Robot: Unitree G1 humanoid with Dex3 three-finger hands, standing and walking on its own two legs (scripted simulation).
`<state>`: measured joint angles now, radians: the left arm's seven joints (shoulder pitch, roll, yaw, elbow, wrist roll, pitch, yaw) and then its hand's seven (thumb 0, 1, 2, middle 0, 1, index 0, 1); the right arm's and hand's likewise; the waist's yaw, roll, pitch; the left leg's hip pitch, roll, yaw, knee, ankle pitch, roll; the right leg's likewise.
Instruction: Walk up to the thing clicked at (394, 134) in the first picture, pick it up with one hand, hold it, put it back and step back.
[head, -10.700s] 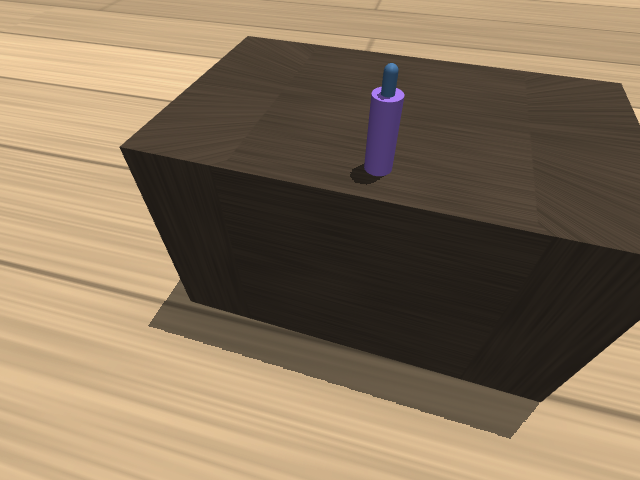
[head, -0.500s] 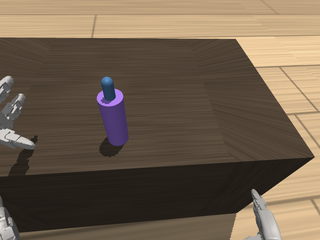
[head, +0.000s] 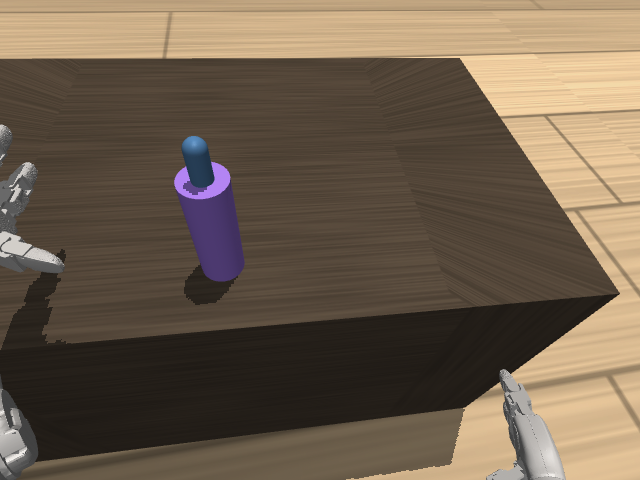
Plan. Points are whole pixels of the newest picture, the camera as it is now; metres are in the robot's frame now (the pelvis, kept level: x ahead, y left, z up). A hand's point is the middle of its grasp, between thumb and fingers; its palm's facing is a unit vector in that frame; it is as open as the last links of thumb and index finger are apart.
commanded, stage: go down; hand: left
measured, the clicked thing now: (210, 213) +0.46 +0.13 +0.07
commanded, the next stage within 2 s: approach in 0.10 s
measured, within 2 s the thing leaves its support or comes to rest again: neither
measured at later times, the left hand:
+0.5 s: hand (77, 229) +0.43 +0.28 +0.09, palm faces -0.05 -1.00 +0.05, open 17.0 cm
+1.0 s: hand (192, 217) +0.48 +0.16 +0.04, palm faces -0.02 -1.00 +0.04, open 17.0 cm
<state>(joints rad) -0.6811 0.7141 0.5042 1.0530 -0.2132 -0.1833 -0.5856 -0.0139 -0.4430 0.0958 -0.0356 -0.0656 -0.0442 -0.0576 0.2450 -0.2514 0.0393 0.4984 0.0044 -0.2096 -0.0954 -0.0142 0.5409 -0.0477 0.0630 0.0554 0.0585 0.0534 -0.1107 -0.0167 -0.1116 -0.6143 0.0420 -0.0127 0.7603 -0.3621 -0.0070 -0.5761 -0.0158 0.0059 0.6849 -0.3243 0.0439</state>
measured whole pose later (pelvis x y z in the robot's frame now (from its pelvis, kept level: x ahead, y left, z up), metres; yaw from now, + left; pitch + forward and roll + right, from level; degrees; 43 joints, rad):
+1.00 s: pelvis -0.01 +0.00 -0.04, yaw -2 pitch +19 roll -2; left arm -0.79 0.42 0.35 1.02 -0.13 -0.32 -0.19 -0.02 -0.40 0.07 -0.04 -0.04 -0.05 -0.03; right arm 0.35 -0.25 -0.07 0.18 -0.03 -0.08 -0.01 -0.02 0.56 -0.04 0.06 0.06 0.06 0.05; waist -0.17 0.00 -0.14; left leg -0.90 0.06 -0.01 1.03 -0.47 -0.01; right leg -0.88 0.01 0.02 0.97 -0.43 0.04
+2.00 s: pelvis -0.02 +0.00 -0.04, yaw -1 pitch +19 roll -2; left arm -0.82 0.36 0.28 1.03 -0.09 -0.32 -0.11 -0.01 -0.40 0.62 -0.97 -0.85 -0.93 -0.83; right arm 0.36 -0.24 -0.08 0.10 -0.03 -0.03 0.01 -0.01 0.50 -0.05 0.06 0.05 0.06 0.05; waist -0.17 0.00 -0.13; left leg -0.91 0.05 -0.01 1.05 -0.46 -0.01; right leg -0.89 0.00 0.02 0.99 -0.43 0.04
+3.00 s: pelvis +0.00 +0.00 -0.02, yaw -1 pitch +15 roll -1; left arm -0.75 0.34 0.25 0.89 -0.13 -0.17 -0.11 0.00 -0.61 1.20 -0.81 -1.23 -0.78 -1.21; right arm 0.31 -0.23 -0.06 0.22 0.01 0.00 -0.02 -0.01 0.52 -0.06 0.06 0.06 0.06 0.05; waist -0.13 0.02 -0.10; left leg -0.74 0.05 0.00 0.92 -0.44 -0.01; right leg -0.73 -0.01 0.03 0.88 -0.41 0.04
